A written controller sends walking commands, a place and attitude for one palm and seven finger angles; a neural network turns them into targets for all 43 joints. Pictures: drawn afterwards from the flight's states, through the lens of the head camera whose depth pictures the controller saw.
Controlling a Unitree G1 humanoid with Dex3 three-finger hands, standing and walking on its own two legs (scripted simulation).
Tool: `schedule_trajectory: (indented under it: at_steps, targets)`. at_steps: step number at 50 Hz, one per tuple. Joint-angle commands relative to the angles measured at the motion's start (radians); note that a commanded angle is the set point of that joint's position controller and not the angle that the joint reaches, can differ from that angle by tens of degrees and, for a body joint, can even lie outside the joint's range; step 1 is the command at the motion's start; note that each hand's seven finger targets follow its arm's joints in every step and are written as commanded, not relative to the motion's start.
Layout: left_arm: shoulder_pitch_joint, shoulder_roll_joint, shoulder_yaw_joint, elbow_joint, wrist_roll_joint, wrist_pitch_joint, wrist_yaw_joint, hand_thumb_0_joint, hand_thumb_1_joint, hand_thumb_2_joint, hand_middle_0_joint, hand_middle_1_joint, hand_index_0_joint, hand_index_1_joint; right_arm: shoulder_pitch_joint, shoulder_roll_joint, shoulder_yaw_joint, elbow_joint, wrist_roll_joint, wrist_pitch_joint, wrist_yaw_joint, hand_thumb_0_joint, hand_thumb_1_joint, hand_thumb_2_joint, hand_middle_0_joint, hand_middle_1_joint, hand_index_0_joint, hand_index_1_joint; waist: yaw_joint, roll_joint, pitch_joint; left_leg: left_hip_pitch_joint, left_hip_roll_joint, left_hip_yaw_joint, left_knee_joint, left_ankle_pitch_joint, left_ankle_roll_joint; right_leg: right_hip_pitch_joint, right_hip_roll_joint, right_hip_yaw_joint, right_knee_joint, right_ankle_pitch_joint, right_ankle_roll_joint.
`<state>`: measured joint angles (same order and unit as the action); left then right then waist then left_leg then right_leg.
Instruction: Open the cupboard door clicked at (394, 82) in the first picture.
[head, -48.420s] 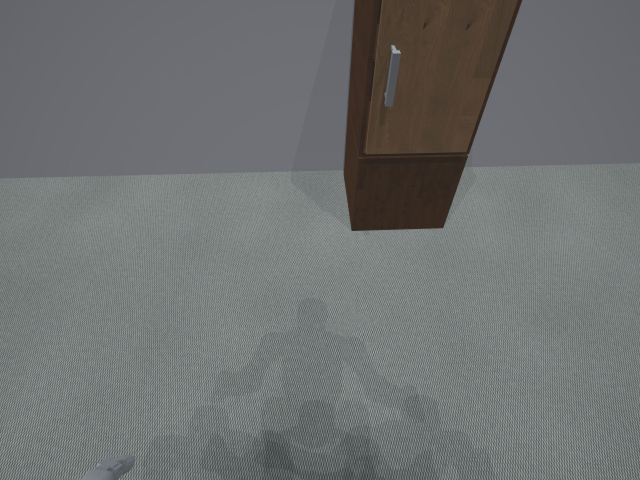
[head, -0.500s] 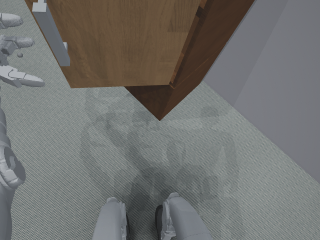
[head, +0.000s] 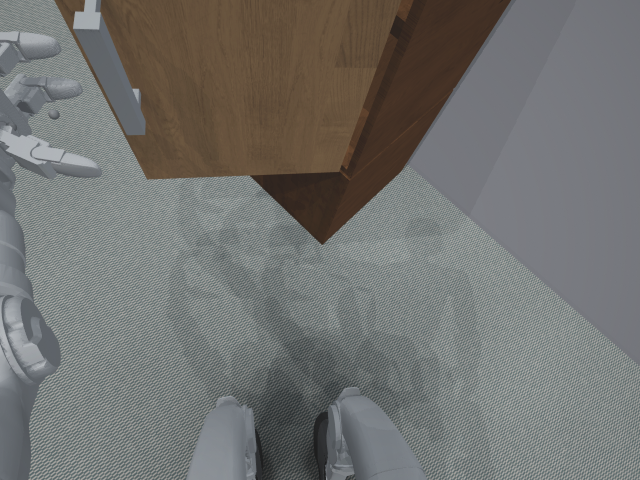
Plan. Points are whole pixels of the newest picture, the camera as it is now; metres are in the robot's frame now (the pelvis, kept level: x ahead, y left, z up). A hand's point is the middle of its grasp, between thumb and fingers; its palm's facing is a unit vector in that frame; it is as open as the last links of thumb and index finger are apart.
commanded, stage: slide the fingers in behind the handle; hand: left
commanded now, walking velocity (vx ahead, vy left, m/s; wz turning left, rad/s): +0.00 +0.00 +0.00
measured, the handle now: (116, 68) +0.58 +0.21 +0.05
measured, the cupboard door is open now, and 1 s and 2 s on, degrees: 52 52 52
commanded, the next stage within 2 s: close the thumb around the handle in 1.42 s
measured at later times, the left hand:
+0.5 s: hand (89, 108) +0.53 +0.23 +0.05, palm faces +0.05 -1.00 -0.01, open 13.9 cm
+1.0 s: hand (121, 110) +0.53 +0.20 +0.05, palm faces +0.06 -1.00 +0.00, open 13.9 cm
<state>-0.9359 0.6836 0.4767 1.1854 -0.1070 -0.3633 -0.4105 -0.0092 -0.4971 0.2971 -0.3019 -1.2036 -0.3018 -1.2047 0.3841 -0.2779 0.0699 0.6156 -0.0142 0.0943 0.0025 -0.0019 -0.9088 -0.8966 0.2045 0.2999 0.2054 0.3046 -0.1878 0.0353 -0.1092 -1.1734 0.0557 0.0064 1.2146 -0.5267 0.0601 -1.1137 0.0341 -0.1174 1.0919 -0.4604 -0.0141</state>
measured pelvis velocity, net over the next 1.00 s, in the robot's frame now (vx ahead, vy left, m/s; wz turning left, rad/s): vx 0.01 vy -0.01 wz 0.00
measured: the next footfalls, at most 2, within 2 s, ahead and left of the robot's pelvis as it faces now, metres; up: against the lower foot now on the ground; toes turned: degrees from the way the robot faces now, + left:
none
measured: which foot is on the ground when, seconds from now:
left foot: down 0.00-1.00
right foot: down 0.00-1.00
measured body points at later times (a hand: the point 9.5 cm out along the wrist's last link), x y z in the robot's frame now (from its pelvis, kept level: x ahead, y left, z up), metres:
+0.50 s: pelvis +0.00 +0.00 +0.00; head +0.17 +0.03 +0.41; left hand +0.52 +0.28 +0.05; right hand +0.00 -0.27 -0.11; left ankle +0.01 +0.08 -0.64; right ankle +0.02 -0.12 -0.64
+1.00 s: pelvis +0.01 -0.01 +0.00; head +0.17 +0.02 +0.42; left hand +0.52 +0.25 +0.05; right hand +0.01 -0.27 -0.11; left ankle +0.01 +0.08 -0.64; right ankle +0.02 -0.12 -0.64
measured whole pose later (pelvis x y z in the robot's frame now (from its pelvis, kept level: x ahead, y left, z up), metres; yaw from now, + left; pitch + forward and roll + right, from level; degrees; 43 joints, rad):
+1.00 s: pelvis +0.01 -0.01 +0.00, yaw +0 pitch +27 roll -5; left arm -0.93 0.54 0.43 1.18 -0.07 -0.42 -0.23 -0.01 -0.50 0.30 -0.30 -1.20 -0.30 -1.20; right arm 0.37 -0.26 0.06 0.61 -0.03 0.09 0.03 0.00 -0.91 -0.90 0.20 0.30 0.20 0.30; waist -0.20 0.03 -0.12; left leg -1.15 0.06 0.02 1.21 -0.54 0.05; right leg -1.11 0.04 -0.10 1.11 -0.48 -0.03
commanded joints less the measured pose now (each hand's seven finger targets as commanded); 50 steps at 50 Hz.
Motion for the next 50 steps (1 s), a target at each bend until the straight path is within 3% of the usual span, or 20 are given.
schedule_trajectory:
  at_steps: [1, 3, 5, 8, 13, 17, 19, 23, 25, 26, 33, 35, 37, 40, 41, 44, 47, 48, 49, 50]
  targets:
    - [-0.427, 0.263, 0.034, -0.209, -0.005, -0.082, 0.05, 0.0, -0.5, 0.3, -0.3, -1.2, -0.3, -1.2, 0.194, -0.207, -0.076, -0.028, -0.003, -0.015, -0.021, 0.0, -0.9, -0.9, 0.2, 0.3, 0.2, 0.3, -0.025, 0.195, -0.495, 0.51, 0.002, -0.128, -0.131, 0.445, -0.038, 0.093, 0.028, 0.054, -0.09, 0.21, -0.008]
    - [-0.442, 0.295, 0.06, -0.234, 0.005, -0.113, 0.08, 0.0, -0.5, 0.3, -0.3, -1.2, -0.3, -1.2, 0.191, -0.205, -0.076, -0.032, -0.009, -0.021, -0.02, 0.0, -0.9, -0.9, 0.2, 0.3, 0.2, 0.3, -0.018, 0.194, -0.519, 0.498, -0.003, -0.125, -0.13, 0.445, -0.038, 0.127, 0.027, 0.06, -0.084, 0.216, -0.01]
    - [-0.431, 0.279, 0.051, -0.243, 0.017, -0.138, 0.096, 0.0, -0.5, 0.3, -0.3, -1.2, -0.3, -1.2, 0.191, -0.201, -0.076, -0.034, -0.012, -0.025, -0.014, 0.0, -0.9, -0.9, 0.2, 0.3, 0.2, 0.3, -0.009, 0.231, -0.553, 0.535, -0.001, -0.128, -0.124, 0.482, -0.045, 0.112, 0.028, 0.058, -0.072, 0.224, -0.014]
    - [-0.412, 0.247, 0.018, -0.184, 0.034, -0.128, 0.102, 0.0, -0.5, 0.3, -0.3, -1.2, -0.3, -1.2, 0.182, -0.203, -0.073, -0.032, -0.011, -0.02, -0.009, 0.0, -0.9, -0.9, 0.2, 0.3, 0.2, 0.3, -0.022, 0.228, -0.486, 0.506, 0.0, -0.125, -0.131, 0.43, -0.044, 0.091, 0.025, 0.056, -0.078, 0.196, -0.014]
    - [-0.411, 0.256, 0.028, -0.183, 0.02, -0.096, 0.09, 0.0, -0.5, 0.3, -0.3, -1.2, -0.3, -1.2, 0.185, -0.207, -0.072, -0.045, -0.005, -0.015, -0.014, 0.0, -0.9, -0.9, 0.2, 0.3, 0.2, 0.3, -0.018, 0.182, -0.539, 0.469, -0.007, -0.113, -0.126, 0.436, -0.033, 0.158, 0.024, 0.064, -0.078, 0.238, -0.008]
    - [-0.422, 0.231, 0.022, -0.217, 0.008, -0.108, 0.093, 0.0, -0.5, 0.3, -0.3, -1.2, -0.3, -1.2, 0.188, -0.202, -0.076, -0.043, -0.007, -0.019, -0.013, 0.0, -0.9, -0.9, 0.2, 0.3, 0.2, 0.3, -0.019, 0.188, -0.565, 0.487, -0.006, -0.112, -0.117, 0.47, -0.034, 0.161, 0.025, 0.067, -0.073, 0.265, -0.006]
    - [-0.445, 0.193, -0.003, -0.219, 0.007, -0.12, 0.101, 0.0, -0.5, 0.3, -0.3, -1.2, -0.3, -1.2, 0.191, -0.197, -0.076, -0.034, -0.009, -0.022, -0.011, 0.0, -0.9, -0.9, 0.2, 0.3, 0.2, 0.3, -0.036, 0.187, -0.545, 0.505, -0.002, -0.121, -0.115, 0.471, -0.034, 0.124, 0.027, 0.062, -0.072, 0.253, -0.008]
    - [-0.454, 0.18, -0.014, -0.18, 0.019, -0.112, 0.116, 0.0, -0.5, 0.3, -0.3, -1.2, -0.3, -1.2, 0.195, -0.197, -0.077, -0.022, -0.01, -0.022, -0.009, 0.0, -0.9, -0.9, 0.2, 0.3, 0.2, 0.3, -0.041, 0.182, -0.514, 0.473, -0.005, -0.116, -0.115, 0.436, -0.033, 0.123, 0.026, 0.065, -0.077, 0.236, -0.007]
    - [-0.45, 0.203, 0.008, -0.209, 0.021, -0.118, 0.121, 0.0, -0.5, 0.3, -0.3, -1.2, -0.3, -1.2, 0.202, -0.199, -0.079, -0.024, -0.014, -0.021, -0.01, 0.0, -0.9, -0.9, 0.2, 0.3, 0.2, 0.3, -0.025, 0.205, -0.569, 0.508, -0.005, -0.119, -0.109, 0.494, -0.037, 0.133, 0.024, 0.064, -0.064, 0.269, -0.009]
    - [-0.436, 0.183, -0.005, -0.208, 0.02, -0.116, 0.123, 0.0, -0.5, 0.3, -0.3, -1.2, -0.3, -1.2, 0.201, -0.195, -0.08, -0.024, -0.013, -0.021, -0.008, 0.0, -0.9, -0.9, 0.2, 0.3, 0.2, 0.3, -0.025, 0.21, -0.574, 0.525, -0.004, -0.119, -0.109, 0.511, -0.039, 0.129, 0.025, 0.063, -0.066, 0.279, -0.009]
    - [-0.426, 0.153, -0.013, -0.213, 0.023, -0.11, 0.151, 0.0, -0.5, 0.3, -0.3, -1.2, -0.3, -1.2, 0.197, -0.185, -0.081, -0.029, -0.013, -0.017, 0.0, 0.0, -0.9, -0.9, 0.2, 0.3, 0.2, 0.3, -0.024, 0.181, -0.549, 0.479, -0.009, -0.1, -0.106, 0.506, -0.032, 0.176, 0.025, 0.069, -0.07, 0.315, -0.006]
    - [-0.41, 0.173, 0.008, -0.233, 0.026, -0.12, 0.161, 0.0, -0.5, 0.3, -0.3, -1.2, -0.3, -1.2, 0.203, -0.186, -0.084, -0.034, -0.014, -0.014, 0.0, 0.0, -0.9, -0.9, 0.2, 0.3, 0.2, 0.3, -0.013, 0.178, -0.586, 0.499, -0.009, -0.101, -0.105, 0.545, -0.034, 0.195, 0.026, 0.071, -0.063, 0.345, -0.007]
    - [-0.424, 0.136, -0.017, -0.242, 0.027, -0.125, 0.171, 0.0, -0.5, 0.3, -0.3, -1.2, -0.3, -1.2, 0.196, -0.179, -0.083, -0.033, -0.014, -0.015, 0.002, 0.0, -0.9, -0.9, 0.2, 0.3, 0.2, 0.3, -0.022, 0.181, -0.565, 0.498, -0.009, -0.099, -0.108, 0.537, -0.035, 0.188, 0.025, 0.07, -0.067, 0.342, -0.005]
    - [-0.41, 0.133, -0.01, -0.262, 0.026, -0.139, 0.18, 0.0, -0.5, 0.3, -0.3, -1.2, -0.3, -1.2, 0.201, -0.18, -0.088, -0.03, -0.016, -0.015, 0.007, 0.0, -0.9, -0.9, 0.2, 0.3, 0.2, 0.3, -0.015, 0.179, -0.589, 0.515, -0.009, -0.098, -0.105, 0.565, -0.036, 0.205, 0.026, 0.073, -0.066, 0.366, -0.006]
    - [-0.381, 0.124, -0.013, -0.243, 0.026, -0.136, 0.182, 0.0, -0.5, 0.3, -0.3, -1.2, -0.3, -1.2, 0.199, -0.177, -0.088, -0.033, -0.015, -0.014, 0.008, 0.0, -0.9, -0.9, 0.2, 0.3, 0.2, 0.3, -0.01, 0.163, -0.581, 0.494, -0.013, -0.092, -0.107, 0.547, -0.034, 0.225, 0.027, 0.075, -0.069, 0.368, -0.006]
    - [-0.383, 0.072, -0.045, -0.217, 0.023, -0.129, 0.183, 0.0, -0.5, 0.3, -0.3, -1.2, -0.3, -1.2, 0.197, -0.172, -0.088, -0.034, -0.013, -0.014, 0.008, 0.0, -0.9, -0.9, 0.2, 0.3, 0.2, 0.3, -0.027, 0.136, -0.535, 0.457, -0.016, -0.085, -0.111, 0.505, -0.027, 0.22, 0.027, 0.076, -0.074, 0.358, -0.004]
    - [-0.382, 0.108, -0.025, -0.184, 0.026, -0.12, 0.188, 0.0, -0.5, 0.3, -0.3, -1.2, -0.3, -1.2, 0.193, -0.176, -0.086, -0.034, -0.011, -0.012, 0.005, 0.0, -0.9, -0.9, 0.2, 0.3, 0.2, 0.3, -0.025, 0.117, -0.508, 0.407, -0.021, -0.075, -0.115, 0.449, -0.024, 0.24, 0.024, 0.085, -0.083, 0.334, -0.002]
    - [-0.41, 0.121, -0.021, -0.206, 0.029, -0.126, 0.192, 0.0, -0.5, 0.3, -0.3, -1.2, -0.3, -1.2, 0.193, -0.177, -0.085, -0.034, -0.012, -0.013, 0.003, 0.0, -0.9, -0.9, 0.2, 0.3, 0.2, 0.3, -0.026, 0.123, -0.514, 0.409, -0.02, -0.078, -0.117, 0.452, -0.024, 0.243, 0.023, 0.085, -0.079, 0.337, -0.003]
    - [-0.444, 0.089, -0.044, -0.239, 0.027, -0.139, 0.194, 0.0, -0.5, 0.3, -0.3, -1.2, -0.3, -1.2, 0.193, -0.17, -0.086, -0.033, -0.016, -0.018, 0.004, 0.0, -0.9, -0.9, 0.2, 0.3, 0.2, 0.3, -0.031, 0.158, -0.537, 0.445, -0.02, -0.083, -0.112, 0.478, -0.026, 0.224, 0.024, 0.083, -0.07, 0.347, -0.006]
    - [-0.443, 0.092, -0.038, -0.255, 0.028, -0.151, 0.198, 0.0, -0.5, 0.3, -0.3, -1.2, -0.3, -1.2, 0.193, -0.172, -0.09, -0.031, -0.017, -0.02, 0.006, 0.0, -0.9, -0.9, 0.2, 0.3, 0.2, 0.3, -0.021, 0.175, -0.568, 0.482, -0.018, -0.088, -0.109, 0.498, -0.032, 0.211, 0.023, 0.081, -0.069, 0.344, -0.007]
